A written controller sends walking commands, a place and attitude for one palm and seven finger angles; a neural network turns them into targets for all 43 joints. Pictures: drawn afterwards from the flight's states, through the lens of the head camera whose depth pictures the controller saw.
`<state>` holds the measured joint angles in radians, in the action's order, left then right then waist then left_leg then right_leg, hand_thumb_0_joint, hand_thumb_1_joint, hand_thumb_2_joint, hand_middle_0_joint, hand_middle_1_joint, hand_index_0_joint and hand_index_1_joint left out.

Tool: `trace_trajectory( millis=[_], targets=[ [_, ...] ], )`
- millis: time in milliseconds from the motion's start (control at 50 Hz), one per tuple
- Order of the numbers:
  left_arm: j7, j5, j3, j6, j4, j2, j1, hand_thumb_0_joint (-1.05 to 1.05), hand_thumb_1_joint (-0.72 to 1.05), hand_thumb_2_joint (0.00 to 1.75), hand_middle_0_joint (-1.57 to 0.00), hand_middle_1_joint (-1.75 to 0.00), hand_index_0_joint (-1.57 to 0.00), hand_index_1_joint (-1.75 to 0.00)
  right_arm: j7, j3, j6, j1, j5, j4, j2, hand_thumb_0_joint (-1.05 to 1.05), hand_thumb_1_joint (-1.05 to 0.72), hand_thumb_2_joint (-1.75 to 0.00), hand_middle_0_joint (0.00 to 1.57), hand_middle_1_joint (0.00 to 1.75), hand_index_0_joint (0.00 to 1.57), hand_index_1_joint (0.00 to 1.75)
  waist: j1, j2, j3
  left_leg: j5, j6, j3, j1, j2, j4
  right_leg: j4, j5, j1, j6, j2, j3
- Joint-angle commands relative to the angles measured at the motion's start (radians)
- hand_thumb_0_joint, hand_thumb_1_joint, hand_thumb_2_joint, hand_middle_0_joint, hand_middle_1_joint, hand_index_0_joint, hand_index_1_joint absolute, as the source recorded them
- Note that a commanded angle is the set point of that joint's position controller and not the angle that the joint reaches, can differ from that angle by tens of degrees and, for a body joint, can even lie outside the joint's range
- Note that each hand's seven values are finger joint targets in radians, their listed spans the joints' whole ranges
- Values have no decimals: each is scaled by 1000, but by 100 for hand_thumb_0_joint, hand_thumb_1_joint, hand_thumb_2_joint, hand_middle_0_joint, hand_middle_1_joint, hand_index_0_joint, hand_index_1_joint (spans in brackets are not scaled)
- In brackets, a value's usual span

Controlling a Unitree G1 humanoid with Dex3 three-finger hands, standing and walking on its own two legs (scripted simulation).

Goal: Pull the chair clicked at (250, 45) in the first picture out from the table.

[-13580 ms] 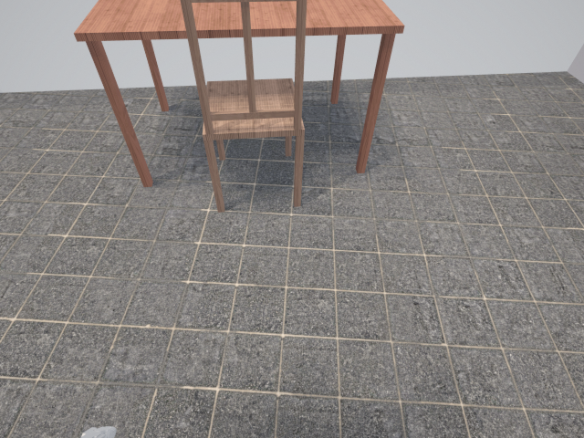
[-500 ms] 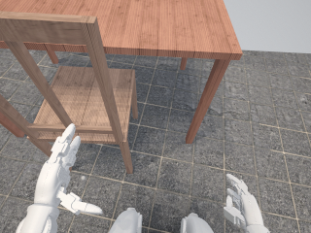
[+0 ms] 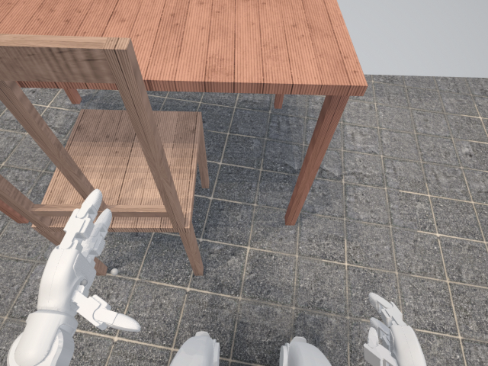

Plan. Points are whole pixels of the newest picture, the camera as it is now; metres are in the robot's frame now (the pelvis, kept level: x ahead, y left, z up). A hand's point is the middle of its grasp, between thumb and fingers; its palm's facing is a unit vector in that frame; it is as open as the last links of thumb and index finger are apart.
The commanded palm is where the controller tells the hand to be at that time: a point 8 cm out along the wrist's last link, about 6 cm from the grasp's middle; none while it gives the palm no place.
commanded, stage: raise the hand toward the chair's back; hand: left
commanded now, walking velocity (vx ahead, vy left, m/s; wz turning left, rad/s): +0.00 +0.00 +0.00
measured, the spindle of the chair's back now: (62, 160) +0.45 +0.36 +0.02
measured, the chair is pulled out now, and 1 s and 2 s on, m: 0.00 0.00 0.00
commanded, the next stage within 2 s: aim the fingers beside a spindle in 0.26 s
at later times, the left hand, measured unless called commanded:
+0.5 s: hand (118, 277) +0.24 +0.20 +0.04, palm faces +0.01 -1.00 -0.06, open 16.9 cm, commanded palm +0.22 +0.25 +0.04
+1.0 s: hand (136, 260) +0.27 +0.18 +0.02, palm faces -0.01 -1.00 -0.05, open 16.9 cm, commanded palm +0.25 +0.24 +0.02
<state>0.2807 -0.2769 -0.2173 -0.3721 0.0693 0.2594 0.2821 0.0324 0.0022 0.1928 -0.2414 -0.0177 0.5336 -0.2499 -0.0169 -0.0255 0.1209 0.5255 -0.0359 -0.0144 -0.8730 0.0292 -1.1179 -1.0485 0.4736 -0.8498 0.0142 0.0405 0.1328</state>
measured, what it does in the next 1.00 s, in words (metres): stands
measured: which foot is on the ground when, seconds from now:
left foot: down 0.00-1.00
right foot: down 0.00-1.00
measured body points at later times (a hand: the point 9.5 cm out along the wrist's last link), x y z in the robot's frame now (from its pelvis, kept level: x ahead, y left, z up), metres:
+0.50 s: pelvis -0.01 -0.01 +0.00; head +0.07 +0.00 +0.44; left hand +0.23 +0.25 +0.04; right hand +0.18 -0.24 -0.08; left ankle +0.01 +0.09 -0.66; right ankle +0.02 -0.12 -0.66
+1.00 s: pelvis -0.01 -0.01 -0.02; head +0.08 +0.00 +0.42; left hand +0.26 +0.24 +0.02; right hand +0.16 -0.25 -0.11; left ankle +0.01 +0.09 -0.66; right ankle +0.02 -0.12 -0.66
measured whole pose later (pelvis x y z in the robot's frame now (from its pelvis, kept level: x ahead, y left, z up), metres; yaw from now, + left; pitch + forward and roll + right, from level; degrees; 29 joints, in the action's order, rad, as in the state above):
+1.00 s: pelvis -0.01 -0.01 -0.02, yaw +0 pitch +18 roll -2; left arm 0.25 -0.24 -0.19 -0.42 0.19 0.24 0.13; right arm 0.03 0.01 0.18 -0.22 -0.01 0.54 -0.24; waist -0.02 -0.03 0.13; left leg 0.54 -0.03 -0.01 -0.98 0.03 -1.19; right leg -1.14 0.49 -0.97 0.03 0.04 0.13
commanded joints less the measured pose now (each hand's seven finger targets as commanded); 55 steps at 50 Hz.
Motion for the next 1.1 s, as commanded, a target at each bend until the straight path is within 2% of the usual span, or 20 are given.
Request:
trace_trajectory(
  millis=[0,80,200,280,320,340,360,400,440,460,500,520,580,720,880,900,940,980,1040,1080],
  targets=[
    [-17,-14,-93,-85,-200,142,-50,0,-50,30,-6,-8,-6,-8,9,-49,53,33,-1,-143,-128,0,-90,-90,20,30,20,30,16,-45,255,-326,21,58,139,-30,169,109,-229,185,16,-45,-61],
    [-23,-8,-80,-96,-219,134,-47,0,-50,30,-6,-8,-6,-8,9,-48,55,30,-2,-142,-126,0,-90,-90,20,30,20,30,12,-64,266,-330,24,60,166,-27,174,109,-224,171,15,-44,-57],
    [-13,-15,-80,-92,-186,131,-65,0,-50,30,-6,-8,-6,-8,14,-45,53,41,-5,-142,-129,0,-90,-90,20,30,20,30,6,-15,246,-269,17,61,126,-30,170,118,-180,172,13,-45,-65],
    [-6,-15,-70,-88,-196,127,-66,0,-50,30,-6,-8,-6,-8,15,-42,55,39,-7,-146,-126,0,-90,-90,20,30,20,30,6,-40,252,-260,17,58,137,-33,171,126,-171,170,10,-42,-69],
    [-6,-14,-72,-90,-197,129,-70,0,-50,30,-6,-8,-6,-8,16,-41,56,40,-7,-145,-126,0,-90,-90,20,30,20,30,7,-21,254,-261,17,64,137,-31,175,124,-169,174,11,-43,-67],
    [-7,-11,-74,-90,-200,134,-68,0,-50,30,-6,-8,-6,-8,17,-41,57,41,-7,-145,-126,0,-90,-90,20,30,20,30,7,-42,251,-263,17,60,140,-31,173,124,-173,170,11,-43,-69],
    [-7,-10,-51,-90,-197,114,-91,0,-50,30,-6,-8,-6,-8,17,-37,58,38,-6,-145,-124,0,-90,-90,20,30,20,30,-2,-36,245,-255,17,62,135,-33,171,121,-166,161,10,-41,-66],
    [-8,-11,-70,-90,-150,127,-112,0,-50,30,-6,-8,-6,-8,20,-39,57,38,-5,-134,-127,0,-90,-90,20,30,20,30,-8,10,217,-230,14,65,100,-31,158,124,-142,143,8,-44,-71],
    [-6,-7,-57,-98,-144,118,-156,0,-50,30,-6,-8,-6,-8,20,-36,61,42,-5,-135,-129,0,-90,-90,20,30,20,30,-8,-30,217,-202,16,62,96,-34,154,118,-111,120,9,-41,-75],
    [-4,-9,-60,-100,-139,123,-176,0,-50,30,-6,-8,-6,-8,21,-36,63,39,-4,-132,-131,0,-90,-90,20,30,20,30,-11,-14,226,-194,15,62,93,-34,149,119,-103,120,9,-40,-78],
    [-2,-6,-77,-106,-142,147,-184,0,-50,30,-6,-8,-6,-8,22,-37,66,39,-4,-132,-132,0,-90,-90,20,30,20,30,0,-33,259,-221,14,62,97,-33,144,107,-125,134,13,-40,-82],
    [1,-6,-62,-105,-148,130,-171,0,-50,30,-6,-8,-6,-8,20,-36,67,35,-2,-135,-130,0,-90,-90,20,30,20,30,3,-41,283,-242,15,62,111,-35,145,102,-151,147,13,-38,-80],
    [-3,-6,-77,-98,-135,143,-185,0,-50,30,-6,-8,-6,-8,19,-39,64,34,-3,-130,-131,0,-90,-90,20,30,20,30,5,-33,288,-258,15,58,102,-33,137,96,-173,150,10,-37,-82],
    [-23,7,-55,-93,-101,116,-180,0,-50,30,-6,-8,-6,-8,9,-43,50,31,-1,-135,-130,0,-90,-90,20,30,20,30,4,-19,284,-269,16,58,85,-31,130,77,-185,128,10,-40,-76],
    [-40,17,-39,-115,-92,111,-263,0,-50,30,-6,-8,-6,-8,7,-43,42,30,5,-128,-134,0,-90,-90,20,30,20,30,-5,-15,309,-240,15,58,61,-32,106,57,-160,98,9,-38,-83],
    [-42,16,-60,-116,-84,132,-261,0,-50,30,-6,-8,-6,-8,9,-43,40,28,5,-126,-135,0,-90,-90,20,30,20,30,0,-4,315,-245,13,60,46,-31,102,52,-163,108,11,-40,-87],
    [-38,17,-54,-115,-79,121,-260,0,-50,30,-6,-8,-6,-8,7,-44,37,27,4,-126,-133,0,-90,-90,20,30,20,30,2,-21,329,-263,14,54,54,-33,96,46,-190,111,10,-37,-88],
    [-37,13,-75,-112,-67,132,-237,0,-50,30,-6,-8,-6,-8,7,-47,32,27,4,-125,-131,0,-90,-90,20,30,20,30,11,-1,346,-273,13,50,43,-34,88,44,-207,134,9,-37,-94],
    [-33,18,-42,-113,-73,113,-270,0,-50,30,-6,-8,-6,-8,4,-43,28,31,3,-125,-131,0,-90,-90,20,30,20,30,1,-41,328,-268,16,55,48,-32,90,36,-193,95,11,-37,-86],
    [-37,22,-18,-112,-71,97,-314,0,-50,30,-6,-8,-6,-8,5,-43,27,29,4,-122,-134,0,-90,-90,20,30,20,30,-13,-30,320,-250,15,61,50,-30,84,32,-170,60,10,-38,-80]
  ],
)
